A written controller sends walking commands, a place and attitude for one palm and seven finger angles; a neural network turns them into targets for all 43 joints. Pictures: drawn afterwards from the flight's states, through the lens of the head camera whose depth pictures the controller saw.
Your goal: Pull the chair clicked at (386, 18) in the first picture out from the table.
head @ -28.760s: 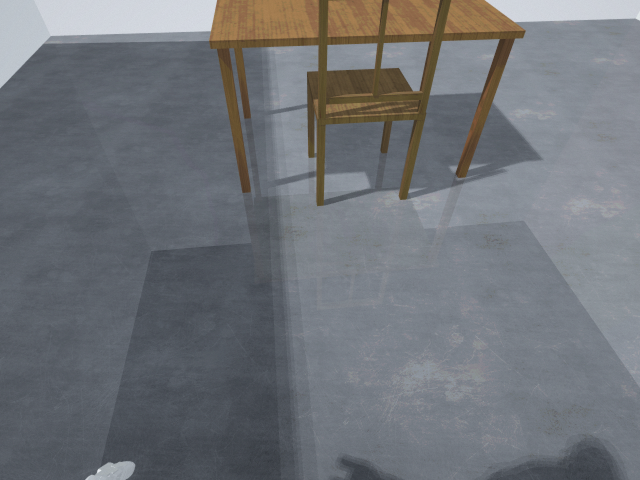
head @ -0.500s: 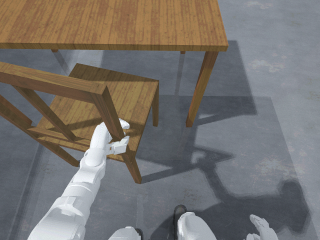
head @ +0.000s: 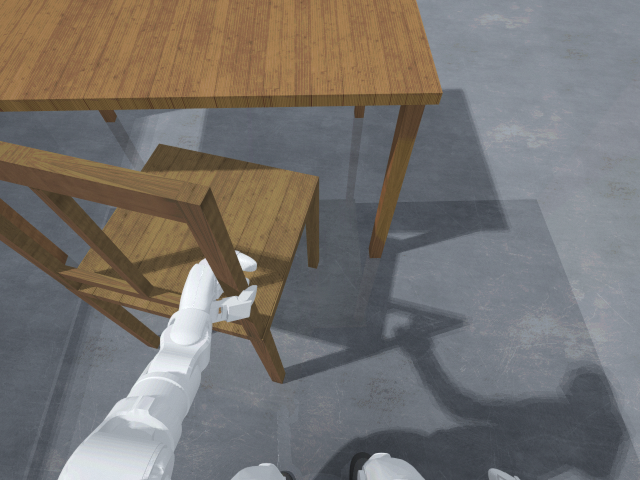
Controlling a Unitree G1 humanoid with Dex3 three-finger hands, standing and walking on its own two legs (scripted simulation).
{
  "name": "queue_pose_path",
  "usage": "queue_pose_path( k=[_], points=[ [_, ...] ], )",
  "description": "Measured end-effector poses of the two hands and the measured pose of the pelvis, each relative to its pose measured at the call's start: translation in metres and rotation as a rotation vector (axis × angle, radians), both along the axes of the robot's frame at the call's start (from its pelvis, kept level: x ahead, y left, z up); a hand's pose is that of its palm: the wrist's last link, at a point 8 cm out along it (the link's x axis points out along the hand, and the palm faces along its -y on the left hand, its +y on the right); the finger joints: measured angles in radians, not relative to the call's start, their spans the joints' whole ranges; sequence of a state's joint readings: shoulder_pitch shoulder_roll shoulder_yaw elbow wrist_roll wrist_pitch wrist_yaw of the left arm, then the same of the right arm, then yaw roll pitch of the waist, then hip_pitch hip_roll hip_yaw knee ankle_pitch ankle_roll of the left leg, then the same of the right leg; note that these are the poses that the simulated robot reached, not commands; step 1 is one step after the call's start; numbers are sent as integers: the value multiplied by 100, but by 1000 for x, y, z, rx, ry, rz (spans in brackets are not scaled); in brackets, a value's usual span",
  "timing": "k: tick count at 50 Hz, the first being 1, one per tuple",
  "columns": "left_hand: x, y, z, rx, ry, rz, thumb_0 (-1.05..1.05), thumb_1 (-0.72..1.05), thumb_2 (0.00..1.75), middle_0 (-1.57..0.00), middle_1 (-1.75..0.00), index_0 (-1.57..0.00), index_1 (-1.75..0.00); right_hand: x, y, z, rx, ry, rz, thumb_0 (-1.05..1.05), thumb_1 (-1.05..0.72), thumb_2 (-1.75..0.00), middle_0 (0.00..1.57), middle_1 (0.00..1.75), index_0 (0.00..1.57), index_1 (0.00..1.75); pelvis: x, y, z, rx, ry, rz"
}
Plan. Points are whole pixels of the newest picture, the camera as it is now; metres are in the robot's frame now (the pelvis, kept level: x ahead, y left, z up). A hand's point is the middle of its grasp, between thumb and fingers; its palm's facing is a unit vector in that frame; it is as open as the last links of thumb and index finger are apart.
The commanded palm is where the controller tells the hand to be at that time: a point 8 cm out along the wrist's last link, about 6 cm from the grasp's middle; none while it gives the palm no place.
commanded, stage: step backward, pulling the chair out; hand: left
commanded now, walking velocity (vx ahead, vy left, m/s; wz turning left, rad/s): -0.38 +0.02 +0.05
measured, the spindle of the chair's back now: (106, 248) +0.42 +0.34 -0.05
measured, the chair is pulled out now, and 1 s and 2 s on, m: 0.23 0.37 0.59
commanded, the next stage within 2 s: stop walking, hand still on the chair in 1.40 s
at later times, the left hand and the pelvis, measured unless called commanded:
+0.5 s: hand (234, 341) +0.29 +0.13 -0.07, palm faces -0.03 -0.98 -0.18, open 6.2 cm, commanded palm +0.28 +0.18 -0.06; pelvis -0.06 +0.00 +0.00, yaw -2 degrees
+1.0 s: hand (230, 411) +0.20 +0.12 -0.06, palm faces -0.04 -0.99 -0.17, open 6.3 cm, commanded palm +0.19 +0.17 -0.06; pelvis -0.15 +0.00 +0.01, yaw -2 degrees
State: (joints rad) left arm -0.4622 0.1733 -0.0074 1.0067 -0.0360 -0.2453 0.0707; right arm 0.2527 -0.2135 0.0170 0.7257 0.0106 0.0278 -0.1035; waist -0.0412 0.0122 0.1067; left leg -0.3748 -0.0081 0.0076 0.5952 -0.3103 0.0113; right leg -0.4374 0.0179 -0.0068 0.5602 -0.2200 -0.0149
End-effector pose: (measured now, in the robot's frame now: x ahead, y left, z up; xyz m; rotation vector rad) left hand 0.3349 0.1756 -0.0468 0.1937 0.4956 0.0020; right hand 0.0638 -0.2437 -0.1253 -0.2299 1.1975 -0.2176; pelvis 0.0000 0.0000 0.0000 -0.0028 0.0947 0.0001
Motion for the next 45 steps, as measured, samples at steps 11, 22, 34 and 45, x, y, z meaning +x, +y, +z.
queue_pose_path(
  k=[11,22,34,45],
  points=[
    [-14,2,0,-7,2,-12,12,57,75,-25,-114,-50,-145,-7,-17,10,-81,-54,-12,1,-90,-90,21,30,20,30,-32,11,-1,-23,-9,30],
    [-55,7,1,-6,8,-13,14,56,76,-26,-114,-50,-145,-11,9,13,7,-115,26,1,-90,-90,20,30,20,30,-49,5,4,10,-12,-24],
    [-84,-7,3,-13,40,13,15,57,72,-26,-110,-50,-145,-63,-13,9,-28,-84,-6,1,-90,-90,21,30,20,30,-91,0,7,-11,-8,6],
    [-126,0,3,-19,36,-32,15,57,73,-24,-114,-50,-145,-113,-5,22,-45,-82,-1,1,-90,-90,20,30,19,30,-133,11,9,4,-34,-13]
  ],
)
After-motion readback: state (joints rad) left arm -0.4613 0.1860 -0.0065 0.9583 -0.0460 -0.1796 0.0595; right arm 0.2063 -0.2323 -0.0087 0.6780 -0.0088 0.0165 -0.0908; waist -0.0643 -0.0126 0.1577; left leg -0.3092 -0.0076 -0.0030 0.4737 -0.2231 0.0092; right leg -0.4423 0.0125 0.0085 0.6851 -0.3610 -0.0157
